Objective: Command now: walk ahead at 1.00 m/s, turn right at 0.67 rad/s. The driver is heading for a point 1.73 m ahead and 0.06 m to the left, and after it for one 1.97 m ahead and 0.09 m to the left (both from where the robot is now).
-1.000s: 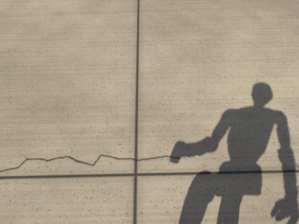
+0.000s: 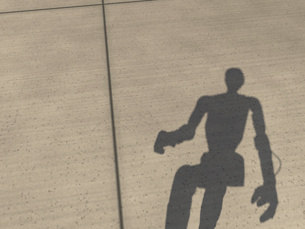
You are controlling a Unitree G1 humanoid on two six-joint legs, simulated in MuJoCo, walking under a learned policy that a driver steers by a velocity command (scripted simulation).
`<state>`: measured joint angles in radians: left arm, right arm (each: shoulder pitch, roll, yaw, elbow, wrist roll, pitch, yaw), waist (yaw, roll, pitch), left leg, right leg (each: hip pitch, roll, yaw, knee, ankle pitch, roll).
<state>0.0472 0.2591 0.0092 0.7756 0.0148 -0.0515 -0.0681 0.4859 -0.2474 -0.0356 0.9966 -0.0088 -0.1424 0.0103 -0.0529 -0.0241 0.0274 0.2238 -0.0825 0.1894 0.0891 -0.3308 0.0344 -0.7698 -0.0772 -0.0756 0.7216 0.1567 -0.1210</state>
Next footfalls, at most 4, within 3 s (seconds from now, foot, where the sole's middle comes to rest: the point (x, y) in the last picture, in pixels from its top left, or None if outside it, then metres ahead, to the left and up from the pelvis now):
0.10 right None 0.32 -0.06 -0.76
0.56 left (150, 162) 0.80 0.01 -0.76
1.00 right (194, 99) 1.21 -0.27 -0.76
1.46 left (168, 52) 1.65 -0.16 -0.76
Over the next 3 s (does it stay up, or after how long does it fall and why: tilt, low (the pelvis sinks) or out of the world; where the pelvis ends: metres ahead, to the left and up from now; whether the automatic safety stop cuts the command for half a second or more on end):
stays up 1.98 -0.10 0.02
